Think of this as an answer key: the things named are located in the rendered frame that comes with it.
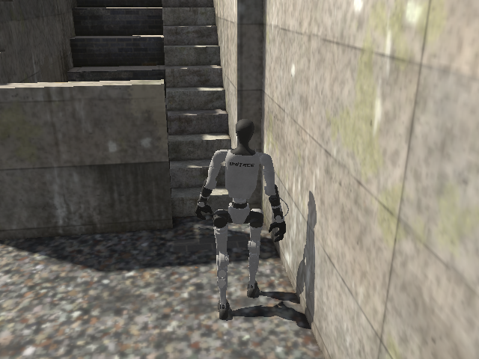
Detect robot left upper arm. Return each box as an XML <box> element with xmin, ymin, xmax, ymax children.
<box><xmin>204</xmin><ymin>150</ymin><xmax>228</xmax><ymax>190</ymax></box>

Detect left robot hand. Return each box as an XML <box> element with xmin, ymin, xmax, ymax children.
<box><xmin>195</xmin><ymin>204</ymin><xmax>213</xmax><ymax>220</ymax></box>

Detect robot torso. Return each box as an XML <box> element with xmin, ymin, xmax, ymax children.
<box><xmin>225</xmin><ymin>147</ymin><xmax>260</xmax><ymax>224</ymax></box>

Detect robot left forearm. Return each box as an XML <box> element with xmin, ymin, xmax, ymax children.
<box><xmin>198</xmin><ymin>178</ymin><xmax>212</xmax><ymax>207</ymax></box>

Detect right robot hand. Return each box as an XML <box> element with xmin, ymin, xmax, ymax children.
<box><xmin>269</xmin><ymin>221</ymin><xmax>286</xmax><ymax>242</ymax></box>

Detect left robot shin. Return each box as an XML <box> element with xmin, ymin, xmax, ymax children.
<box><xmin>216</xmin><ymin>255</ymin><xmax>228</xmax><ymax>309</ymax></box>

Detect robot right upper arm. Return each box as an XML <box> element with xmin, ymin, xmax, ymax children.
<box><xmin>258</xmin><ymin>153</ymin><xmax>276</xmax><ymax>196</ymax></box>

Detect robot right forearm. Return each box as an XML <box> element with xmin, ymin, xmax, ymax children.
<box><xmin>269</xmin><ymin>185</ymin><xmax>284</xmax><ymax>223</ymax></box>

